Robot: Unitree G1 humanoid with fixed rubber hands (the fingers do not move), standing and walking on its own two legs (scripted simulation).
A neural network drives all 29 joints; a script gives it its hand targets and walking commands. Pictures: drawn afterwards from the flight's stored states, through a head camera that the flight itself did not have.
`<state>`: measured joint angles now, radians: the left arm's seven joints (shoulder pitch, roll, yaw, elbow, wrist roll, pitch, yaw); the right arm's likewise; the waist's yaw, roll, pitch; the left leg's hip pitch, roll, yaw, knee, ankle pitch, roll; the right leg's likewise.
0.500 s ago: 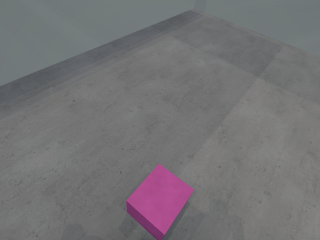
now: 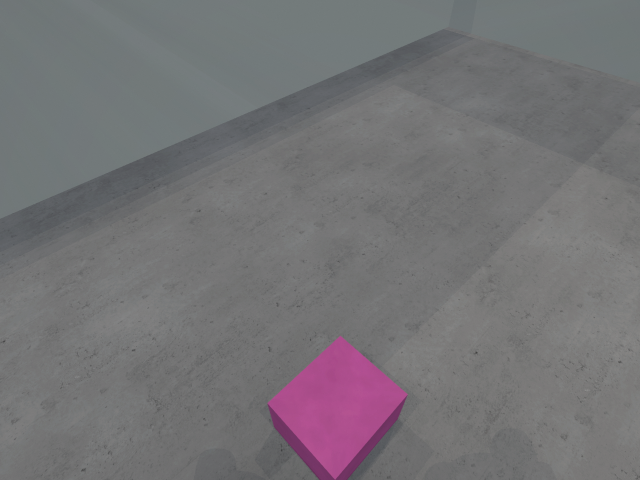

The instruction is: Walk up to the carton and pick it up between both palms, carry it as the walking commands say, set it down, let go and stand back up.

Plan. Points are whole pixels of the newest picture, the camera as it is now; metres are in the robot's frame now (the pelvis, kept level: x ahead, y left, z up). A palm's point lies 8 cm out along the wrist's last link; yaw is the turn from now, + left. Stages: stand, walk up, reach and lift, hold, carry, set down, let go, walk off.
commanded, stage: walk up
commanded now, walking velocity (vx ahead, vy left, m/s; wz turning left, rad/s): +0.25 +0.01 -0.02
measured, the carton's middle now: (337, 411) +0.47 -0.02 -0.68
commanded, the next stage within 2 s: none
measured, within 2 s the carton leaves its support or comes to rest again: neither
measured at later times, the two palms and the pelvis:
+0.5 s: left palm out of the picture +0.11 +0.25 -0.16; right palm out of the picture +0.05 -0.17 -0.16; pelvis +0.07 +0.03 -0.01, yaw -2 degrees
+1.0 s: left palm out of the picture +0.07 +0.21 -0.15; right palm out of the picture +0.06 -0.21 -0.15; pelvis +0.09 +0.00 +0.00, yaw -1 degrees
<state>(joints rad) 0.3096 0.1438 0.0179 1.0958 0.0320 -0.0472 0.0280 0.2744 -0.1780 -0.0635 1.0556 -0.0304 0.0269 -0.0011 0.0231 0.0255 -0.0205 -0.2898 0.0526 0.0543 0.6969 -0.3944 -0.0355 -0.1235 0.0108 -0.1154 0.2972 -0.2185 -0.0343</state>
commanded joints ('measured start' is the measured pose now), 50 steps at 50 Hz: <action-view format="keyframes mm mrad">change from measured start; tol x16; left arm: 1 151 147 35 47 9 -11 5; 11 -81 85 30 -8 13 5 -8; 16 100 4 21 62 -29 35 -1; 50 52 63 5 63 -30 19 16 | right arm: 1 -89 -32 -3 -68 7 -54 -2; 10 189 -199 -40 39 -6 -53 -32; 15 -37 -31 31 -51 10 -87 -44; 50 141 -9 45 106 21 -29 -51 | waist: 1 41 -86 103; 6 -44 -100 0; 10 -133 228 50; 22 4 130 62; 28 -39 -190 56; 50 -19 -10 90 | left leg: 1 -256 24 -24 -58 -57 7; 5 -2 -18 29 -278 94 27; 8 531 110 -87 -380 235 58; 10 403 382 -400 -495 118 204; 16 145 187 -9 -369 1196 156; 22 175 167 -21 -314 931 153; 27 89 51 -11 -385 150 46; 50 169 87 -9 -427 227 9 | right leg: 1 198 -385 384 -118 112 -159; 6 34 -252 176 56 354 -82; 10 -451 -78 23 518 -343 35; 12 -447 -105 74 660 -309 50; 22 -107 -43 51 261 5 26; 26 139 -193 144 120 543 4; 29 -25 -154 145 76 346 -8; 50 4 -129 130 11 277 -16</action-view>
